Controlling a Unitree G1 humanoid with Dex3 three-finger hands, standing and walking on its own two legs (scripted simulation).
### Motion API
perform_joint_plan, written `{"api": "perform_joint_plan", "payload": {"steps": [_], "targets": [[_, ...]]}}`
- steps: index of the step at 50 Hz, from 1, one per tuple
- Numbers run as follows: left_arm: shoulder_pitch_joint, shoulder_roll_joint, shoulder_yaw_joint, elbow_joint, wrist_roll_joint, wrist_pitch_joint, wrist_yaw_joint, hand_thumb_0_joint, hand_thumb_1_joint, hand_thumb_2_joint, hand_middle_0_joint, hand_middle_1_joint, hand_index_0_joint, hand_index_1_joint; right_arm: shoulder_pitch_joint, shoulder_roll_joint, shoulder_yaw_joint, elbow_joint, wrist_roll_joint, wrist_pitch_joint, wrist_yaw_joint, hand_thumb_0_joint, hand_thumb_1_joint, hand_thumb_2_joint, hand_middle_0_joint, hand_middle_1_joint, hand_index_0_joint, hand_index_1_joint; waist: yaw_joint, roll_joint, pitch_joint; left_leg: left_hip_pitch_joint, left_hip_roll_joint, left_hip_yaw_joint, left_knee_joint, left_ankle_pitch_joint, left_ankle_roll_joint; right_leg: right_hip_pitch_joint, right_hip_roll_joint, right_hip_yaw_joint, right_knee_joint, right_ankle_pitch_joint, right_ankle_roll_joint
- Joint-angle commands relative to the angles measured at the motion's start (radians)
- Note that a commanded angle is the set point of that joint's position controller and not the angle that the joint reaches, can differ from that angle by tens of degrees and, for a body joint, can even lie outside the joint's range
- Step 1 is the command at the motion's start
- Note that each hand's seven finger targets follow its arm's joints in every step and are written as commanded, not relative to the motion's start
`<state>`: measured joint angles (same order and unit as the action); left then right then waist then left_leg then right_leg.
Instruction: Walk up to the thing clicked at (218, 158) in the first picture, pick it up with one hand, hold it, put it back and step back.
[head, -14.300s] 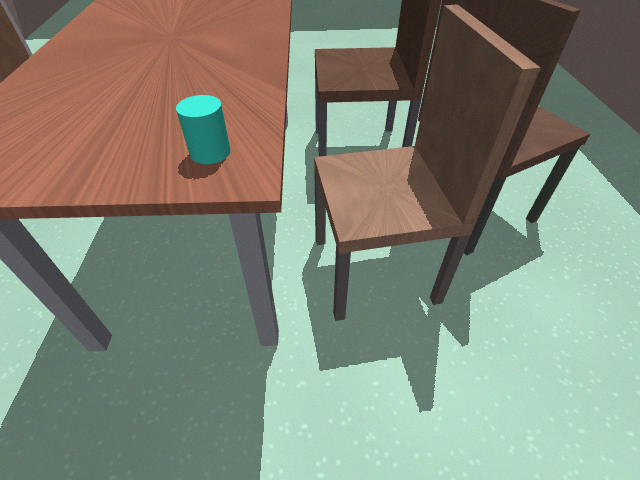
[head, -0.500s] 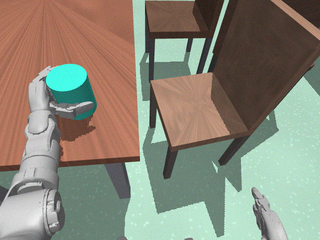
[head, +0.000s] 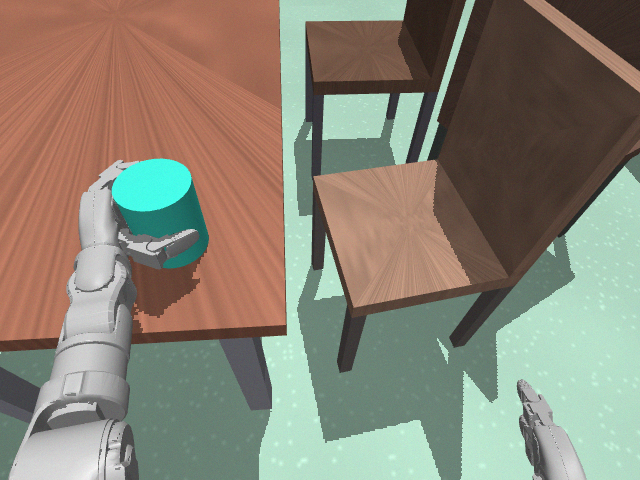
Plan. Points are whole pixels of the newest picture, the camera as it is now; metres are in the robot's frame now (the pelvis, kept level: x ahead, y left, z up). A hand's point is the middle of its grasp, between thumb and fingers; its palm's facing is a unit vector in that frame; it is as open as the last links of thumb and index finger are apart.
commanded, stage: settle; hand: left
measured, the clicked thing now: (165, 215) +0.44 +0.19 +0.09
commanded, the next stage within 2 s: lift in 0.54 s
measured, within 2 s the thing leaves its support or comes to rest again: leaves its support in 0.04 s
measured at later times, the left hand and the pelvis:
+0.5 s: hand (143, 204) +0.42 +0.19 +0.14, palm faces +0.21 -0.98 -0.02, open 11.8 cm; pelvis -0.03 -0.01 +0.01, yaw +0 degrees
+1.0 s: hand (127, 178) +0.41 +0.19 +0.18, palm faces +0.21 -0.98 -0.04, open 11.8 cm; pelvis -0.02 +0.00 +0.02, yaw +0 degrees
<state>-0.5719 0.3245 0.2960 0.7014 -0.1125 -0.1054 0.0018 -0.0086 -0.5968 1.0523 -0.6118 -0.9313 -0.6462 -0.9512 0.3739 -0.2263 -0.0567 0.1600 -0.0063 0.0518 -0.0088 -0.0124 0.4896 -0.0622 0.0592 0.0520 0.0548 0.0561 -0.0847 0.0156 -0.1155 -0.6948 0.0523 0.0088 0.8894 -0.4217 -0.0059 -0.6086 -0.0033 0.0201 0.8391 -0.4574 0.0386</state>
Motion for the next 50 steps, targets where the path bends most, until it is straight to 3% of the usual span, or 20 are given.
{"api": "perform_joint_plan", "payload": {"steps": [1,3,5,9,14,16,18,21,26,28,33,34,39,42,43,44,46,48,49,50], "targets": [[-0.572,0.293,0.07,-0.388,-0.039,-0.102,0.018,0.0,-0.148,1.259,-1.195,-1.332,-1.188,-1.369,0.009,-0.142,-0.083,-0.13,0.002,-0.059,-0.025,0.0,0.514,-0.065,0.048,0.05,0.048,0.05,0.005,0.122,-0.487,0.412,-0.012,-0.011,-0.07,0.585,0.014,0.126,0.024,-0.037,-0.065,0.546,-0.03],[-0.588,0.272,0.055,-0.407,-0.043,-0.098,0.02,0.0,-0.118,1.259,-1.179,-1.323,-1.174,-1.358,-0.013,-0.134,-0.077,-0.109,0.002,-0.061,-0.03,0.0,0.522,-0.062,0.048,0.05,0.048,0.05,0.005,0.116,-0.444,0.396,-0.015,-0.01,-0.094,0.513,0.014,0.117,0.025,-0.037,-0.079,0.485,-0.033],[-0.624,0.322,0.084,-0.46,-0.047,-0.098,0.026,0.0,-0.112,1.274,-1.179,-1.335,-1.175,-1.369,-0.03,-0.148,-0.088,-0.124,0.006,-0.068,-0.04,0.0,0.522,-0.063,0.048,0.05,0.048,0.05,0.004,0.118,-0.488,0.43,-0.017,-0.008,-0.096,0.489,0.018,0.13,0.023,-0.035,-0.093,0.475,-0.031],[-0.558,0.244,0.043,-0.332,-0.05,-0.062,0.021,0.0,-0.162,1.281,-1.193,-1.363,-1.195,-1.393,-0.029,-0.12,-0.062,-0.07,0.013,-0.076,-0.05,0.0,0.522,-0.062,0.048,0.05,0.048,0.05,0.0,0.039,-0.398,0.366,-0.026,0.001,-0.127,0.38,0.026,0.144,0.021,-0.026,-0.124,0.425,-0.027],[-0.644,0.29,0.049,-0.314,-0.041,-0.042,0.013,0.0,-0.133,1.278,-1.206,-1.363,-1.21,-1.39,-0.081,-0.145,-0.082,-0.023,0.018,-0.089,-0.059,0.0,0.529,-0.059,0.049,0.05,0.049,0.05,0.009,0.074,-0.396,0.376,-0.031,0.01,-0.15,0.324,0.018,0.127,0.012,-0.022,-0.15,0.369,-0.029],[-0.649,0.257,0.033,-0.287,-0.042,-0.042,0.007,0.0,-0.106,1.286,-1.205,-1.365,-1.212,-1.39,-0.119,-0.123,-0.057,-0.036,0.021,-0.098,-0.057,0.0,0.539,-0.056,0.049,0.05,0.049,0.05,0.017,0.049,-0.359,0.365,-0.029,0.007,-0.17,0.291,0.016,0.125,0.015,-0.029,-0.161,0.333,-0.033],[-0.615,0.262,0.044,-0.204,-0.05,-0.038,0.003,0.0,-0.089,1.292,-1.225,-1.384,-1.234,-1.406,-0.114,-0.149,-0.079,-0.006,0.022,-0.103,-0.062,0.0,0.537,-0.055,0.049,0.05,0.049,0.05,0.018,0.024,-0.337,0.353,-0.028,0.005,-0.177,0.273,0.016,0.135,0.017,-0.034,-0.165,0.315,-0.032],[-0.701,0.313,0.054,-0.286,-0.045,-0.052,-0.002,0.0,-0.089,1.3,-1.236,-1.395,-1.245,-1.418,-0.119,-0.139,-0.064,-0.024,0.029,-0.112,-0.063,0.0,0.541,-0.055,0.049,0.05,0.049,0.05,0.021,0.031,-0.38,0.361,-0.033,0.011,-0.186,0.261,0.018,0.161,0.011,-0.026,-0.177,0.31,-0.031],[-0.712,0.301,0.05,-0.275,-0.055,-0.059,-0.002,0.0,-0.072,1.295,-1.205,-1.371,-1.214,-1.395,-0.11,-0.132,-0.062,0.016,0.029,-0.125,-0.066,0.0,0.54,-0.056,0.049,0.05,0.049,0.05,0.014,0.043,-0.389,0.385,-0.033,0.013,-0.191,0.28,0.017,0.162,0.01,-0.025,-0.181,0.334,-0.029],[-0.761,0.362,0.077,-0.354,-0.051,-0.069,0.004,0.0,-0.087,1.288,-1.198,-1.364,-1.205,-1.388,-0.128,-0.154,-0.077,0.006,0.028,-0.128,-0.07,0.0,0.541,-0.056,0.049,0.05,0.049,0.05,0.018,0.08,-0.44,0.425,-0.033,0.013,-0.185,0.307,0.014,0.173,0.009,-0.024,-0.181,0.351,-0.031],[-0.723,0.283,0.028,-0.259,-0.049,-0.052,0.004,0.0,-0.04,1.283,-1.19,-1.38,-1.208,-1.392,-0.144,-0.127,-0.052,0.015,0.027,-0.143,-0.072,0.0,0.532,-0.059,0.048,0.05,0.049,0.05,0.001,0.056,-0.404,0.425,-0.025,0.004,-0.194,0.306,0.018,0.162,0.016,-0.03,-0.188,0.346,-0.031],[-0.752,0.318,0.046,-0.291,-0.048,-0.053,0.006,0.0,-0.039,1.291,-1.206,-1.392,-1.223,-1.405,-0.168,-0.145,-0.062,-0.002,0.028,-0.145,-0.074,0.0,0.526,-0.06,0.048,0.05,0.049,0.05,0.007,0.061,-0.417,0.436,-0.024,0.004,-0.199,0.31,0.016,0.167,0.016,-0.03,-0.192,0.351,-0.032],[-0.748,0.312,0.041,-0.382,-0.043,-0.038,0.023,0.0,-0.044,1.309,-1.209,-1.402,-1.227,-1.416,-0.074,-0.129,-0.062,-0.004,0.028,-0.15,-0.071,0.0,0.527,-0.061,0.048,0.05,0.049,0.05,0.021,0.131,-0.45,0.51,-0.015,-0.003,-0.199,0.412,0.003,0.177,0.025,-0.049,-0.185,0.394,-0.04],[-0.722,0.265,0.019,-0.397,-0.05,-0.018,0.022,0.0,-0.072,1.311,-1.232,-1.421,-1.25,-1.435,-0.107,-0.095,-0.039,-0.023,0.033,-0.17,-0.068,0.0,0.522,-0.061,0.048,0.05,0.048,0.05,0.025,0.112,-0.382,0.484,-0.015,0.0,-0.225,0.333,0.0,0.177,0.027,-0.055,-0.197,0.336,-0.039],[-0.681,0.276,0.03,-0.342,-0.046,0.001,0.025,0.0,-0.079,1.309,-1.213,-1.407,-1.231,-1.423,-0.065,-0.121,-0.059,0.016,0.032,-0.167,-0.071,0.0,0.525,-0.061,0.048,0.05,0.048,0.05,0.02,0.096,-0.362,0.478,-0.013,-0.003,-0.235,0.318,0.001,0.169,0.029,-0.057,-0.202,0.324,-0.04],[-0.637,0.219,-0.005,-0.296,-0.048,0.021,0.02,0.0,-0.087,1.312,-1.214,-1.414,-1.232,-1.429,-0.095,-0.116,-0.052,-0.021,0.035,-0.172,-0.069,0.0,0.528,-0.06,0.048,0.05,0.048,0.05,0.02,0.078,-0.335,0.463,-0.014,0.0,-0.24,0.315,0.002,0.179,0.029,-0.055,-0.209,0.327,-0.039],[-0.692,0.287,0.029,-0.419,-0.046,0.037,0.03,0.0,-0.07,1.301,-1.21,-1.401,-1.228,-1.415,-0.098,-0.145,-0.081,-0.004,0.037,-0.178,-0.071,0.0,0.529,-0.059,0.048,0.05,0.048,0.05,0.034,0.13,-0.363,0.492,-0.012,0.0,-0.247,0.321,-0.005,0.181,0.028,-0.056,-0.21,0.322,-0.043],[-0.71,0.266,0.021,-0.499,-0.05,0.058,0.031,0.0,-0.05,1.314,-1.212,-1.411,-1.232,-1.424,-0.077,-0.103,-0.046,0.0,0.037,-0.183,-0.067,0.0,0.535,-0.057,0.048,0.05,0.048,0.05,0.046,0.137,-0.36,0.51,-0.01,-0.003,-0.246,0.373,-0.008,0.2,0.031,-0.065,-0.209,0.351,-0.042],[-0.67,0.255,0.018,-0.491,-0.052,0.076,0.034,0.0,-0.048,1.31,-1.211,-1.408,-1.232,-1.42,-0.074,-0.135,-0.08,-0.002,0.039,-0.189,-0.072,0.0,0.529,-0.059,0.048,0.05,0.048,0.05,0.036,0.116,-0.37,0.532,-0.009,-0.002,-0.247,0.392,-0.005,0.206,0.031,-0.066,-0.211,0.367,-0.042],[-0.659,0.22,-0.004,-0.548,-0.058,0.085,0.031,0.0,-0.069,1.308,-1.216,-1.414,-1.238,-1.426,-0.097,-0.093,-0.04,-0.014,0.04,-0.197,-0.069,0.0,0.53,-0.058,0.048,0.05,0.048,0.05,0.054,0.109,-0.341,0.513,-0.011,-0.003,-0.25,0.398,-0.004,0.226,0.031,-0.069,-0.214,0.373,-0.042]]}}
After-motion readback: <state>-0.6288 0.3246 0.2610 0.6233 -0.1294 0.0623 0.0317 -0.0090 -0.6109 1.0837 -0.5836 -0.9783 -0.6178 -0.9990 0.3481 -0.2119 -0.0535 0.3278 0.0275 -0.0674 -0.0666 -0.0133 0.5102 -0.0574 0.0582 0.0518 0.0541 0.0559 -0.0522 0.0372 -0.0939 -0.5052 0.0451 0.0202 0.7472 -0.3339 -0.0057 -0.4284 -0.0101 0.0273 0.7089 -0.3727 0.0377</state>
